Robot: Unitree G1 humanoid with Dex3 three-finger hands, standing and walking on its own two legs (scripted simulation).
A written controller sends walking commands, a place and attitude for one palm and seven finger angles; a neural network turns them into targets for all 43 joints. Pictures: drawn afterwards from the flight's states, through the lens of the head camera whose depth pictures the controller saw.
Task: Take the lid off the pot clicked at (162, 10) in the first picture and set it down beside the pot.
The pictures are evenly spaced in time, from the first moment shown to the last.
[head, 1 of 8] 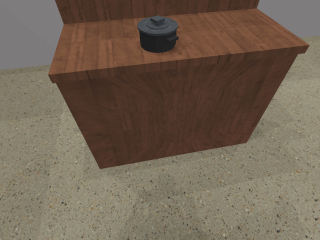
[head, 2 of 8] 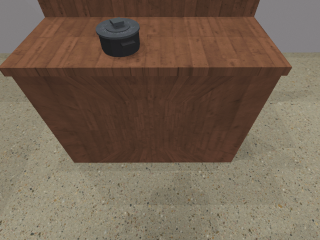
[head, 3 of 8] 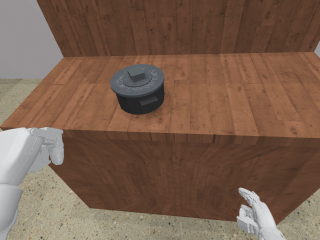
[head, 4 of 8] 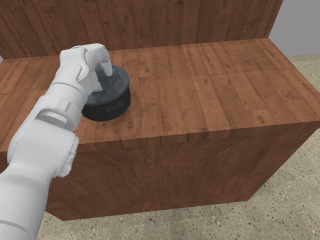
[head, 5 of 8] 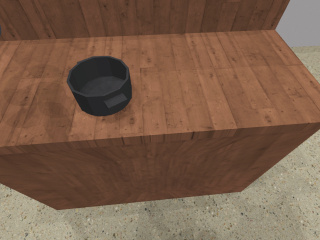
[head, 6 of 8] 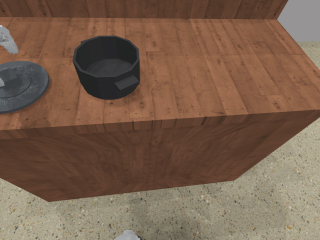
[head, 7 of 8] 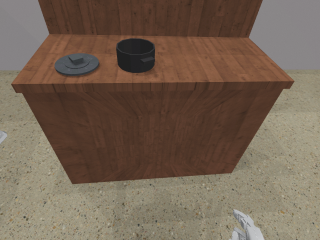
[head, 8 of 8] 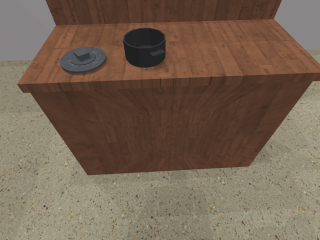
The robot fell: no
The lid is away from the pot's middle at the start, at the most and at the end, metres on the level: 0.00 0.26 0.24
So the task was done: yes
